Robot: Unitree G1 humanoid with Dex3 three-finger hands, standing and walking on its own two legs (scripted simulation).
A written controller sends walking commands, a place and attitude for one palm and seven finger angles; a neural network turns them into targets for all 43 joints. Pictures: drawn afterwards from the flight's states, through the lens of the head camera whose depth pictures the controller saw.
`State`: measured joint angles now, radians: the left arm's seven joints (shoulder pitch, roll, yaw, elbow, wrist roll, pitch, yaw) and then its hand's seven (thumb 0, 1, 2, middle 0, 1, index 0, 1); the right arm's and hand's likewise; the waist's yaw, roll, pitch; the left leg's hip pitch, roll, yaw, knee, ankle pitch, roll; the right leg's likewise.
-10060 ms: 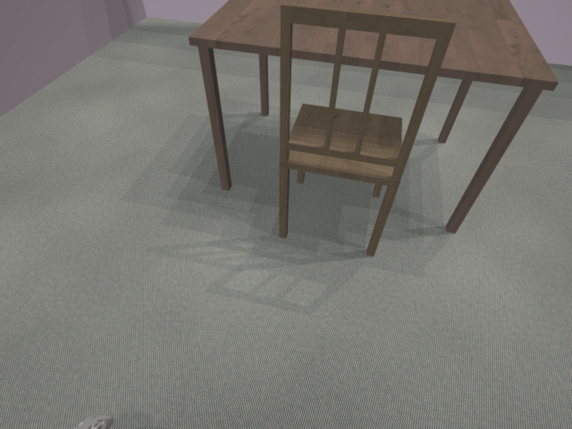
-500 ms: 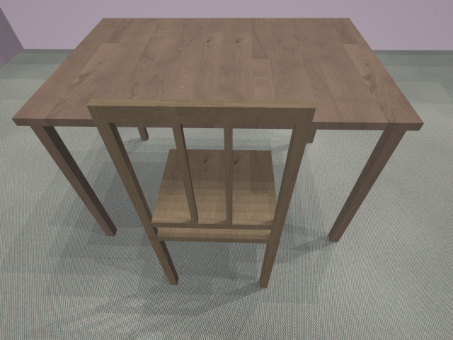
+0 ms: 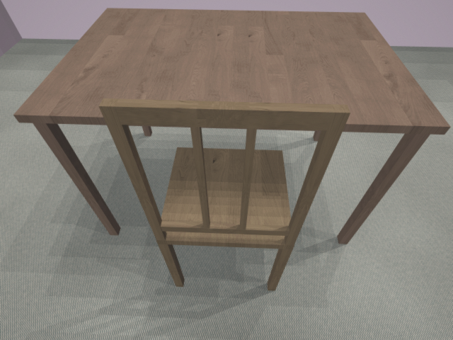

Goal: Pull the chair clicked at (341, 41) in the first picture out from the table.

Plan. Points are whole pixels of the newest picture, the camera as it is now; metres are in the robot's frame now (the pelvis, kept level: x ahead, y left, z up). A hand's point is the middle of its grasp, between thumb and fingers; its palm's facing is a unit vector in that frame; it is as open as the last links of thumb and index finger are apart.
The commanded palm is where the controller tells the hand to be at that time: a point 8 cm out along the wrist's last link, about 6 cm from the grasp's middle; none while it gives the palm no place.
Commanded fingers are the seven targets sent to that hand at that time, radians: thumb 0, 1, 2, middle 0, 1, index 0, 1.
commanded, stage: come to a stop and stand still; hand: left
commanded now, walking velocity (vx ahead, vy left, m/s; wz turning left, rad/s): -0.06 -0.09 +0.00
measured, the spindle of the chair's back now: (202, 185) +0.45 +0.10 -0.04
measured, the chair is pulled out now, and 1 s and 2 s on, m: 0.00 0.00 0.00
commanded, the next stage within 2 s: look again from close up in 0.76 s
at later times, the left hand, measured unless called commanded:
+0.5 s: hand out of the picture -0.02 +0.16 -0.17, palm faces +0.02 -0.98 -0.21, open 7.3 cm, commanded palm none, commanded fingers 0.00 0.90 0.90 -0.20 -0.30 -0.20 -0.30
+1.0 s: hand out of the picture -0.05 +0.13 -0.17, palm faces +0.03 -0.98 -0.17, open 7.4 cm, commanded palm none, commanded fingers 0.00 0.90 0.90 -0.20 -0.30 -0.20 -0.30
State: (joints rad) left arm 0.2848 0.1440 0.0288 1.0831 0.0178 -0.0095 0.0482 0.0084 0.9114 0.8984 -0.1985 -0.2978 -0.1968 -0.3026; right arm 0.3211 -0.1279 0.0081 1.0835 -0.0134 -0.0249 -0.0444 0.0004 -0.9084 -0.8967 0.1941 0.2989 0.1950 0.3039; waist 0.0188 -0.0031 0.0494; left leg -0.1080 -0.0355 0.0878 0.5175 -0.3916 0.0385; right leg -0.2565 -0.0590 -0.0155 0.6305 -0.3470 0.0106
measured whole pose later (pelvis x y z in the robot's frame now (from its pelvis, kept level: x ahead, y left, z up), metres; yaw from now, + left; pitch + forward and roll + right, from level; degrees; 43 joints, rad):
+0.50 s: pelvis -0.04 -0.02 +0.01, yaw +0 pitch -2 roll +0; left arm 0.29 0.15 -0.01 1.09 0.02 -0.01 0.03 0.01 0.92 0.90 -0.20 -0.30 -0.20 -0.30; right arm 0.29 -0.17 0.00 1.05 -0.01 -0.01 -0.02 0.00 -0.91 -0.90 0.19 0.30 0.19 0.30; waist 0.00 0.01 0.01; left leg -0.14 0.01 0.07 0.51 -0.34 0.01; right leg -0.24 -0.01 -0.04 0.53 -0.25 -0.01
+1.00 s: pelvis -0.04 -0.02 +0.01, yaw +0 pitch -2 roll +1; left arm 0.32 0.12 -0.01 1.13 0.01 -0.02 0.04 0.01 0.91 0.90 -0.20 -0.30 -0.20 -0.30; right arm 0.35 -0.12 0.02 1.16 -0.01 -0.02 -0.03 0.00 -0.91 -0.90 0.19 0.30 0.20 0.30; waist 0.00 0.00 0.02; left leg -0.13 0.01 0.07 0.45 -0.29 0.00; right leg -0.25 -0.01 -0.03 0.49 -0.22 -0.02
